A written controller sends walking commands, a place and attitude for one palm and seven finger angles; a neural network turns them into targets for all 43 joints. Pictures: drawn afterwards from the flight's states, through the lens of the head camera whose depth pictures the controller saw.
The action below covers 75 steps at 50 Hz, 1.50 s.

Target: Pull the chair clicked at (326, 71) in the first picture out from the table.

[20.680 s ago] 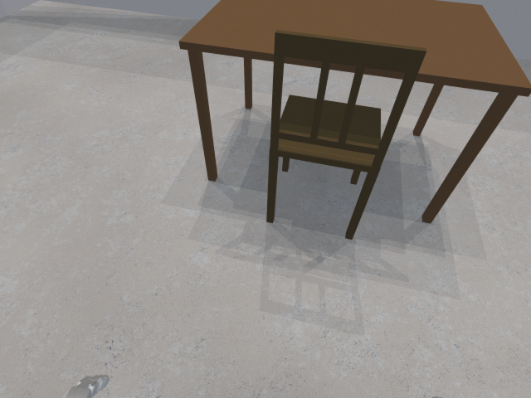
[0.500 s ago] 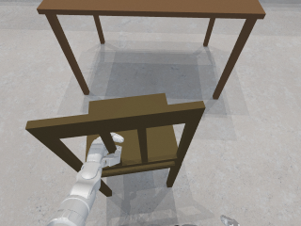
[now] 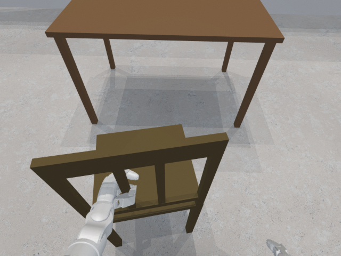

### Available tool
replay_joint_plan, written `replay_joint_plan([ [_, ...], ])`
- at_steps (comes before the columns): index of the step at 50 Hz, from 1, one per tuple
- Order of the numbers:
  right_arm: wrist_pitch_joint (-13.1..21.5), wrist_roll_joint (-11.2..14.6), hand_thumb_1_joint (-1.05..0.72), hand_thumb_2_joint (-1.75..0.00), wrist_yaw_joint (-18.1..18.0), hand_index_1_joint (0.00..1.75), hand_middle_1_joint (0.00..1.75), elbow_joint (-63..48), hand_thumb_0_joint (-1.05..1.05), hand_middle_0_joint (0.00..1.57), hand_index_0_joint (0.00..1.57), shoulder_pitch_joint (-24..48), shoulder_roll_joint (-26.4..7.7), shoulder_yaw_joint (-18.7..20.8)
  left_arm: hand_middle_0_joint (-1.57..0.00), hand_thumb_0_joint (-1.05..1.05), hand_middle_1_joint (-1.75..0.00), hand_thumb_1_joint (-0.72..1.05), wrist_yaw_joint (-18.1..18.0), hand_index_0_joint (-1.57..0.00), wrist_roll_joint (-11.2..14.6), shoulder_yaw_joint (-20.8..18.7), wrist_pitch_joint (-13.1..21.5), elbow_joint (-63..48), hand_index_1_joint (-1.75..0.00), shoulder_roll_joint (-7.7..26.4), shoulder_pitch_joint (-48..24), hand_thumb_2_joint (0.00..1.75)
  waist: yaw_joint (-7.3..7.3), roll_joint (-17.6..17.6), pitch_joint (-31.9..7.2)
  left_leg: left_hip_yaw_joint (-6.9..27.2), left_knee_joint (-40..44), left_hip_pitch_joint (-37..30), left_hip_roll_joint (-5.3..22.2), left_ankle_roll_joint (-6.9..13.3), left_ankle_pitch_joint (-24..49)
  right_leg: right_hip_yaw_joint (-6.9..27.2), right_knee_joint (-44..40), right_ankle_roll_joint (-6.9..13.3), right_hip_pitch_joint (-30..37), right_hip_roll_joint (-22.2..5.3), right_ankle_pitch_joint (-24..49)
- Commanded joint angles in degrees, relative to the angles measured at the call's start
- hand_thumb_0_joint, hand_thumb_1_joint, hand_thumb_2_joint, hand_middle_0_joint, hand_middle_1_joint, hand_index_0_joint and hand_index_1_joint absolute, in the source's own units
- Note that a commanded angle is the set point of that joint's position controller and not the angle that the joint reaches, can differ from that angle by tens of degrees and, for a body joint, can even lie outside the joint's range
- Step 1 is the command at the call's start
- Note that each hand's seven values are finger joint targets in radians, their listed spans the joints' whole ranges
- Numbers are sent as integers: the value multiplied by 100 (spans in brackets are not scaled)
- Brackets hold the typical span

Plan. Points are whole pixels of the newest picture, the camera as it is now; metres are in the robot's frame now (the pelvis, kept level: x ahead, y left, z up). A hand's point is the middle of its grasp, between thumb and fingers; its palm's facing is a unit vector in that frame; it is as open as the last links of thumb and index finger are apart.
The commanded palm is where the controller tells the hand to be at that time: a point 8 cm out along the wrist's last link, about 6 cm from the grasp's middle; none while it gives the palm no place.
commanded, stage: stop walking, hand still on the chair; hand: left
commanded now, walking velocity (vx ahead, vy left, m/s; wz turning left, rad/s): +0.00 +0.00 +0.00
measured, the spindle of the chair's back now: (126, 190) +0.30 +0.14 -0.09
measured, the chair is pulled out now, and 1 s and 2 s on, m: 0.60 0.60 0.60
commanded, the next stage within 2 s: open the thumb and straighten the fingers in 0.16 s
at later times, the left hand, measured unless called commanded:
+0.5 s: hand (127, 192) +0.29 +0.13 -0.07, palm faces -0.07 -0.99 -0.12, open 7.8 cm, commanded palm +0.27 +0.18 -0.05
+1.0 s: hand (122, 186) +0.31 +0.14 -0.08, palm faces -0.01 -0.99 -0.13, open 17.0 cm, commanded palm +0.28 +0.19 -0.05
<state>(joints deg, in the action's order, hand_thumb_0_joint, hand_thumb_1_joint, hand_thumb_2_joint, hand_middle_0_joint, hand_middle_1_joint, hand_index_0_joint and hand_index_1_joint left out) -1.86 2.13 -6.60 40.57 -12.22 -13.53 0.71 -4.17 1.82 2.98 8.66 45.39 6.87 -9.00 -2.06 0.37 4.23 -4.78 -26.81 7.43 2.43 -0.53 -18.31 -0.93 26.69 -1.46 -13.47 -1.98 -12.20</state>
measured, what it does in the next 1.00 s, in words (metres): stands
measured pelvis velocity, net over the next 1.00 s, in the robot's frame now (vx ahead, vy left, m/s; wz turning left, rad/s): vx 0.00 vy -0.01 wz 0.05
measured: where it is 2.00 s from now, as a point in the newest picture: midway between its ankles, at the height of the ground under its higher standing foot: outside the picture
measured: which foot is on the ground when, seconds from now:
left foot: down 0.00-1.00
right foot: down 0.00-1.00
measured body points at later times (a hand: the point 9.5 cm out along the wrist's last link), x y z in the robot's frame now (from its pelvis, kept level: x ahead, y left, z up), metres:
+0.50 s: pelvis -0.01 +0.01 -0.01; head +0.04 +0.02 +0.44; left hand +0.29 +0.18 -0.06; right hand +0.08 -0.26 -0.12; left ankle -0.04 +0.12 -0.74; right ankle +0.02 -0.14 -0.74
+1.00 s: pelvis +0.00 -0.01 -0.03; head +0.07 -0.01 +0.42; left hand +0.30 +0.20 -0.06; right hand +0.14 -0.26 -0.14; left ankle -0.04 +0.12 -0.74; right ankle +0.02 -0.14 -0.74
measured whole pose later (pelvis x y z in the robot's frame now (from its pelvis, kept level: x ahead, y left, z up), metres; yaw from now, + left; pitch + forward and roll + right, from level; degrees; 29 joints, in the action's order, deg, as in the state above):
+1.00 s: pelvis +0.00 -0.01 -0.03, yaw +3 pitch +11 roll +0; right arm 2.2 2.0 -1.6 33.9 -14.6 -14.9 -0.4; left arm 1.6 4.2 -1.6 -1.5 29.0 11.5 -7.1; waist -3.9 1.6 -3.5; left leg -1.2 -44.2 29.8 2.3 -0.9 -25.3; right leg -3.6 43.4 -0.9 -34.3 -3.2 -20.0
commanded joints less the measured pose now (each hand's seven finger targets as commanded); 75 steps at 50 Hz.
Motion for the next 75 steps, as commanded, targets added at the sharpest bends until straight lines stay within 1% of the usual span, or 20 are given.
replay_joint_plan([
  [1,189,-34,-90,-90,-20,30,30,-674,0,20,20,140,-682,211,-50,0,-145,90,-68,-50,-77,-124,177,-1012,-145,682,-1174,90,36,27,-1489,490,259,-367,563,97,2665,303,56,283,734,-424,2489],
  [12,153,-59,-90,-90,8,30,30,-678,0,20,20,151,-618,137,-50,0,-145,90,-104,-50,-95,-106,157,-844,-145,597,-1335,90,100,92,-1270,528,518,-46,540,159,1453,402,-204,250,538,-351,1299],
  [13,172,-68,-90,-90,12,30,30,-781,0,20,20,213,-612,141,-50,0,-145,90,-134,-50,-105,-331,226,-1494,-145,895,-1623,90,126,33,-1317,558,510,-48,534,169,1488,428,-193,251,637,-361,1390],
  [14,209,141,-90,-90,218,30,30,-589,0,20,20,71,-820,96,-50,0,-145,78,-4,-50,226,53,33,-616,-145,288,-1165,84,-376,-908,-1082,320,365,821,237,111,1209,-259,4,177,226,-211,1101],
  [15,278,140,-90,-90,309,30,30,-647,0,20,20,97,-871,123,-50,0,-145,66,65,-50,232,-165,163,-1072,-145,537,-1454,78,-192,-1078,-1158,260,218,1084,198,142,1114,-222,131,191,145,-191,1056],
  [17,356,108,-90,-90,387,30,30,-668,0,20,20,48,-874,169,-50,0,-145,42,88,-50,224,-477,274,-1389,-145,961,-1609,67,-183,-437,-1407,230,96,1116,99,152,906,-172,208,189,57,-180,845],
  [20,528,39,-90,-90,519,30,30,-740,0,20,20,-73,-793,167,-50,0,-145,5,152,-50,78,-128,343,-1922,-145,681,-1587,49,-169,554,-1915,253,-154,842,29,80,1333,-213,394,250,-256,-110,870],
  [24,587,36,-90,-90,613,30,30,-790,0,20,20,-219,-867,231,-47,0,-138,-43,202,-47,72,58,48,-1859,-138,422,-1406,26,-225,268,-2064,356,-371,1039,35,74,1339,-301,593,240,-535,-35,761],
  [25,546,44,-90,-90,592,30,30,-743,0,20,20,-258,-984,251,-45,0,-130,-55,180,-45,101,-557,-54,-1613,-130,1074,-1465,20,-190,48,-1973,361,-437,1297,20,89,1125,-256,657,236,-570,-25,709],
  [34,700,14,-90,-90,532,30,30,-1002,0,20,20,-368,-975,289,-22,0,-65,-55,424,-22,308,-138,-270,-2255,-65,485,-1316,20,-223,-139,-2497,402,-887,1390,-20,91,1721,-305,1143,208,-693,14,1194],
  [38,657,-3,-90,-90,538,30,30,-1092,0,20,20,-383,-1018,295,-13,0,-36,-55,429,-13,226,-529,-495,-2197,-36,873,-750,20,-132,-459,-2353,345,-1027,1800,-57,109,1605,-278,1266,194,-586,1,1416],
  [39,612,-2,-90,-90,505,30,30,-1037,0,20,20,-408,-1037,256,-10,0,-29,-55,403,-10,164,-605,-517,-2288,-29,1123,-1542,20,-283,-368,-2250,328,-1056,1920,-94,129,1386,-234,1265,173,-675,-3,1361],
  [43,584,-27,-90,-90,469,30,30,-1252,0,20,20,-353,-952,235,0,0,0,-55,436,0,120,-828,-614,-2514,0,1266,-987,20,-76,-43,-2448,281,-1157,1962,-133,137,1536,-196,1397,201,-459,-34,1537],
  [52,658,27,-90,-90,404,30,30,-1361,0,20,20,-316,-1008,226,0,0,0,-55,774,0,339,-454,-862,-2870,0,975,-932,20,-338,-315,-2438,321,-1392,2046,-143,162,1395,-237,1391,139,-628,-24,1553],
  [54,671,29,-90,-90,386,30,30,-1379,0,20,20,-279,-1007,210,0,0,0,-55,789,0,341,-451,-898,-2888,0,991,-1031,20,-333,-241,-2368,347,-1399,2094,-166,171,1238,-250,1401,135,-735,-32,1356],
  [55,651,12,-90,-90,354,30,30,-1374,0,20,20,-288,-1063,223,0,0,0,-55,779,0,314,-1010,-893,-2901,0,1650,-987,20,-230,-243,-2457,344,-1412,2169,-177,177,1193,-202,1421,135,-583,-47,1329],
  [56,626,2,-90,-90,341,30,30,-1406,0,20,20,-253,-1054,199,0,0,0,-55,799,0,291,-1037,-896,-2927,0,1725,-803,20,-149,-109,-2470,338,-1379,2196,-197,177,1207,-174,1429,161,-468,-59,1357],
  [64,824,61,-90,-90,405,30,30,-1698,0,20,20,-74,-938,194,0,0,0,-55,867,0,384,-360,-979,-3830,0,919,771,20,-127,174,-2424,376,-1445,1917,-117,130,1587,-319,1492,179,-756,-75,1392],
  [70,939,31,-90,-90,350,30,30,-1858,0,20,20,-7,-972,188,0,0,0,-55,714,0,314,-375,-1099,-4574,0,1062,1177,20,-151,-257,-2205,473,-1488,2185,-150,156,1129,-376,1561,152,-979,-65,904],
  [75,1061,8,-90,-90,281,30,30,-1939,0,20,20,43,-885,139,0,0,0,-55,557,0,233,-341,-989,-5392,0,1120,1646,20,-114,154,-2270,542,-1574,2071,-160,141,1227,-389,1697,191,-1142,-70,732],
])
